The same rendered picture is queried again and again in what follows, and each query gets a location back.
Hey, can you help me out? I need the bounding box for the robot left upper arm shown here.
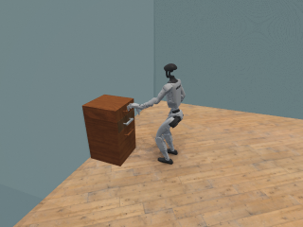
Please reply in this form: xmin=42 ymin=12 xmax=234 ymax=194
xmin=154 ymin=84 xmax=173 ymax=104

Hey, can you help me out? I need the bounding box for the robot right foot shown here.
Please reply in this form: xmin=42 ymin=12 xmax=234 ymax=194
xmin=167 ymin=148 xmax=178 ymax=155

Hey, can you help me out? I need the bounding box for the right robot shin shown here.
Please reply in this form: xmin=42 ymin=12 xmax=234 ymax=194
xmin=163 ymin=132 xmax=174 ymax=151

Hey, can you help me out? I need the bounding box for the left robot forearm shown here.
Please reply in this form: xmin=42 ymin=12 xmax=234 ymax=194
xmin=137 ymin=97 xmax=157 ymax=111

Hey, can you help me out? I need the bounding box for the robot right upper arm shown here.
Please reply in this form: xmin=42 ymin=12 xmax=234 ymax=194
xmin=177 ymin=79 xmax=186 ymax=99

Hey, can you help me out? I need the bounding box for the robot left hand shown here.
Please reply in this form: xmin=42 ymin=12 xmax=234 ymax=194
xmin=127 ymin=103 xmax=140 ymax=115

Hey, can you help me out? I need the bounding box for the drawer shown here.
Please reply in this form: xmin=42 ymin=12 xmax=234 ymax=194
xmin=117 ymin=110 xmax=134 ymax=133

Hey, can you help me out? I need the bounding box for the cabinet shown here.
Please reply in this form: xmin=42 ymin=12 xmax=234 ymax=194
xmin=82 ymin=95 xmax=136 ymax=166

